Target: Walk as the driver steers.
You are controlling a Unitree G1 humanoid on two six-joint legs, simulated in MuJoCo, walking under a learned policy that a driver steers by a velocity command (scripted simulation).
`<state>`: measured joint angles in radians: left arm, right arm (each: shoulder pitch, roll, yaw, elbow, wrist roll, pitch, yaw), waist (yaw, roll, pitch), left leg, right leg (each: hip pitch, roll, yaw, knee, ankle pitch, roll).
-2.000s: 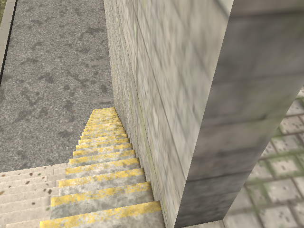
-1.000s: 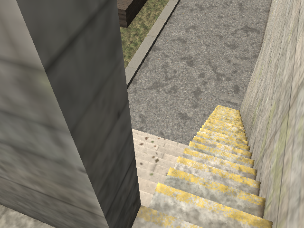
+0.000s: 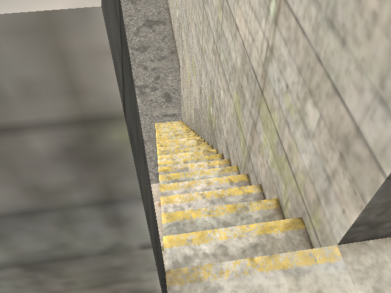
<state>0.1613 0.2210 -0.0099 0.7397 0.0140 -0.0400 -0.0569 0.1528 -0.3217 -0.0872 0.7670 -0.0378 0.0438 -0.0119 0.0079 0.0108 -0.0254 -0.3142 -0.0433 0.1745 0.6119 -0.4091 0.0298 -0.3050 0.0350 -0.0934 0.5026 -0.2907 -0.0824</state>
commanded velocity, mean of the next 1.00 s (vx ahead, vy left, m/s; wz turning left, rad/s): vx -0.06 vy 0.12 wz -0.37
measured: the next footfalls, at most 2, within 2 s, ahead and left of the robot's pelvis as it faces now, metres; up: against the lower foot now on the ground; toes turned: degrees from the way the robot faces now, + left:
left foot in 0.28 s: +0.01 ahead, +0.19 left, +0.00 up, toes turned -13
right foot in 0.68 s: -0.18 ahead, +0.07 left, +0.00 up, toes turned -19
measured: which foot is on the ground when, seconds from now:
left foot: up 0.00-0.26, down 0.28-0.68, up 0.70-0.98, down 1.00-1.00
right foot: down 0.00-0.28, up 0.30-0.66, down 0.68-1.00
